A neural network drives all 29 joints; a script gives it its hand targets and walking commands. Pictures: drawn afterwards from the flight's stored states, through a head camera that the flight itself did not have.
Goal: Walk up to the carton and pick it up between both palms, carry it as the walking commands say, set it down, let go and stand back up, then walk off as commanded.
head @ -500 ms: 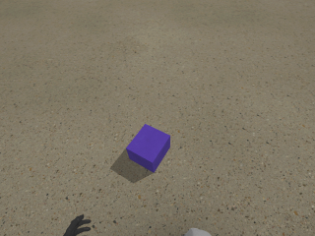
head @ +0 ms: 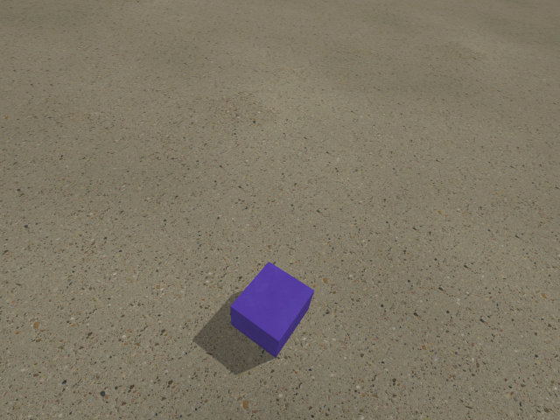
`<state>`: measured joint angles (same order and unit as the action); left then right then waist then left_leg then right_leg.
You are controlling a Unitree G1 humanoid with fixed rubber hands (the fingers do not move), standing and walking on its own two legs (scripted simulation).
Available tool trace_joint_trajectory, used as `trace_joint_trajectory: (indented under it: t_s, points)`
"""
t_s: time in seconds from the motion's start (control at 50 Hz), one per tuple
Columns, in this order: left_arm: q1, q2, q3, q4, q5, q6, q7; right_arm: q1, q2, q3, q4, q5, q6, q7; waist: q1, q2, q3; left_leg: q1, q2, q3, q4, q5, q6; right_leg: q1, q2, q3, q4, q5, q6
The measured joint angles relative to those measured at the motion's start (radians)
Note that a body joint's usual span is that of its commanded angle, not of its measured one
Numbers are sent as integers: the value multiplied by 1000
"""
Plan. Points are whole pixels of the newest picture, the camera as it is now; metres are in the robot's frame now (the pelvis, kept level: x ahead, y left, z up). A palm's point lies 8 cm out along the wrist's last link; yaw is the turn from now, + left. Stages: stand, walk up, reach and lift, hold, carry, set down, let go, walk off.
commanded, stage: walk up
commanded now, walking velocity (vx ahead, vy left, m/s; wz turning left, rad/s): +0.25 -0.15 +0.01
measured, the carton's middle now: (272, 308) +0.61 -0.02 -0.70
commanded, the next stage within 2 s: none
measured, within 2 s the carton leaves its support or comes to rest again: neither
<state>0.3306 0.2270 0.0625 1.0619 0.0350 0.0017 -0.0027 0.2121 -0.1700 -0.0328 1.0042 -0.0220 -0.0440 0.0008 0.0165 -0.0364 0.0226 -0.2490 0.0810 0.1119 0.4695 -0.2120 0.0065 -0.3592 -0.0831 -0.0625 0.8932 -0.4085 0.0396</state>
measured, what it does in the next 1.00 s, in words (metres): steps to the left: right foot, then left foot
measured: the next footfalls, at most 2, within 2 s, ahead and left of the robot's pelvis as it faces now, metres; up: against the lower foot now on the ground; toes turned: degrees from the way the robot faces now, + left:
right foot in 0.30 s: +0.13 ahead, -0.13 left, +0.00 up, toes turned -4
left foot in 0.96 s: +0.17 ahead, +0.21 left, +0.00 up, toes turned -10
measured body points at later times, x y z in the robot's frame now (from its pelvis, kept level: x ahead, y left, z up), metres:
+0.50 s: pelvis +0.06 -0.03 +0.00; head +0.07 -0.05 +0.45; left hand +0.10 +0.20 -0.15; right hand +0.06 -0.25 -0.17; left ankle +0.03 +0.11 -0.74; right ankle +0.09 -0.13 -0.74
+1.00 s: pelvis +0.09 +0.09 -0.01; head +0.12 +0.08 +0.44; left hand +0.10 +0.38 -0.15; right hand +0.13 -0.17 -0.15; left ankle +0.13 +0.22 -0.75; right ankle +0.08 -0.12 -0.73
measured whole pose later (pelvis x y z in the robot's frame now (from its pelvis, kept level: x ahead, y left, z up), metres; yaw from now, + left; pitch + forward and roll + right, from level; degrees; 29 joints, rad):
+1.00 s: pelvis +0.09 +0.09 -0.01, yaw -13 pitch +3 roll +1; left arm 0.38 0.28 0.09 1.03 0.06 0.04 0.06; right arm 0.19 -0.21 -0.04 0.90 -0.04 0.03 0.00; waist 0.04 -0.02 0.03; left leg -0.32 0.02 0.04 0.51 -0.23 -0.03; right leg -0.43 -0.08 0.18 0.67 -0.41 0.03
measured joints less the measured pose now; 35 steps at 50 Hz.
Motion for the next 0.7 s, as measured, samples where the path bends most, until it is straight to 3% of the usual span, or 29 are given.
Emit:
trace_joint_trajectory:
  t_s: [0.1, 0.22, 0.28, 0.32, 0.4, 0.48, 0.6, 0.64, 0.7]
  points:
    - [-77, 15, 6, -6, -10, 16, -7, 102, 3, 4, 51, 0, -21, -11, -27, -13, 13, 79, 15, -10, -98, 22, -8, -61, 14, 12, 14, 127, -1]
    - [-150, -10, -20, -15, -32, 29, 20, 109, 11, 10, 93, 4, -4, -24, -38, -5, 58, 111, -6, -1, -96, 1, -11, 4, 37, 20, -215, 127, -18]
    - [-156, -22, -28, -9, -29, 19, 30, 101, 16, 9, 99, 12, 14, -29, -43, -2, 53, 106, -25, 7, -47, -37, -23, 89, 40, -3, -399, 212, -32]
    - [-157, -36, -31, 3, -25, 5, 35, 90, 10, 12, 101, 16, 29, -33, -43, 25, 49, 97, -22, 4, -4, -70, -31, 112, 46, -10, -430, 225, -61]
    - [-154, -65, -42, 26, -29, 2, 31, 72, 4, 15, 112, 16, 55, -40, -36, 85, 29, 115, -15, -40, -30, -60, -19, 137, 72, -24, -456, 217, -67]
    - [-150, -80, -48, 53, -34, -3, 34, 61, 9, 17, 134, 12, 52, -38, -23, 90, 20, 148, -7, -47, -81, -42, -52, 171, 83, -30, -507, 236, -70]
    - [-111, -89, -42, 83, -34, -7, 36, 57, 7, 15, 147, 9, 51, -40, -9, 75, 11, 159, -3, -49, -106, -33, -56, 183, 88, -33, -530, 244, -74]
    - [-66, -83, -22, 69, -15, 2, 46, 59, -11, -3, 109, -25, 71, -28, 8, 65, -12, 64, -23, -52, 78, -165, -50, 133, 81, -6, -499, 234, -75]
    - [17, -55, 4, 72, -5, 15, 58, 33, -51, -25, 45, -47, 83, -9, 25, 51, -18, -98, -56, -69, 390, -152, -51, 92, 64, 60, -495, 245, -63]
